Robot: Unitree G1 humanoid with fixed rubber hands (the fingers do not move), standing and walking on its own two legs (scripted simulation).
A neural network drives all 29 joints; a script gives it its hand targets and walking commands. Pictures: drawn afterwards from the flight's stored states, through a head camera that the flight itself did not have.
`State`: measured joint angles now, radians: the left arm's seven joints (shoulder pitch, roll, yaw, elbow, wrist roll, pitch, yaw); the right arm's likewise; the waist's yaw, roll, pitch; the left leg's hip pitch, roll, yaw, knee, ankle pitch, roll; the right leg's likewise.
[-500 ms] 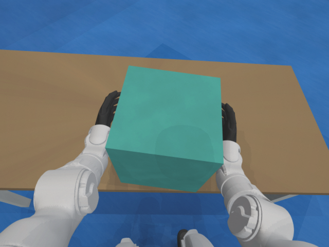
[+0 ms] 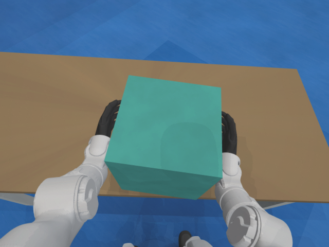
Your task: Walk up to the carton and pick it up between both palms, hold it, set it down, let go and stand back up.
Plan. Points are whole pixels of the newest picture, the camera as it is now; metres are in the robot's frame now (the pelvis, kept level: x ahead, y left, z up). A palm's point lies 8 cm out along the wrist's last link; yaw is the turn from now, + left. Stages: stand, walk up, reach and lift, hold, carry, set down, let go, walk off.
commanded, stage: reach and lift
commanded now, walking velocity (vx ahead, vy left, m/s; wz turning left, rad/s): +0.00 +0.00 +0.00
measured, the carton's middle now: (165, 144) +0.37 -0.03 -0.04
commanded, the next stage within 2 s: none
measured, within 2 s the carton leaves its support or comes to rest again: leaves its support in 1.12 s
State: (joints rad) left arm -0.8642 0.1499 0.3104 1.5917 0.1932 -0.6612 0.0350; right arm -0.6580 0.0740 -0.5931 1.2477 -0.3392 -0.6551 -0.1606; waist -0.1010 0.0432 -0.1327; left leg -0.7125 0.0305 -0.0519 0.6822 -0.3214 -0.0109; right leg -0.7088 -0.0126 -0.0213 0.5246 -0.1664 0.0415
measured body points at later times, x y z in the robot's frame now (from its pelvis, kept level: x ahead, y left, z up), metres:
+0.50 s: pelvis +0.00 +0.00 +0.00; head +0.11 +0.02 +0.44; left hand +0.42 +0.13 -0.02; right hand +0.36 -0.19 -0.02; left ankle -0.01 +0.12 -0.72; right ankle +0.03 -0.15 -0.72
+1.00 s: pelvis +0.00 +0.00 +0.00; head +0.10 +0.00 +0.44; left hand +0.41 +0.13 -0.01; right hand +0.36 -0.18 -0.01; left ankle -0.01 +0.12 -0.72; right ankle +0.03 -0.15 -0.72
